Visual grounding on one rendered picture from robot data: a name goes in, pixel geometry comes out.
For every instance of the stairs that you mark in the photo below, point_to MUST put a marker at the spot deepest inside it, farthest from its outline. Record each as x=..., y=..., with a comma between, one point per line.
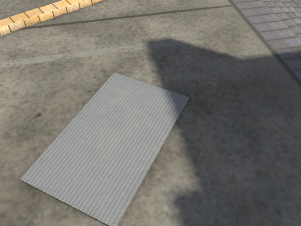
x=287, y=13

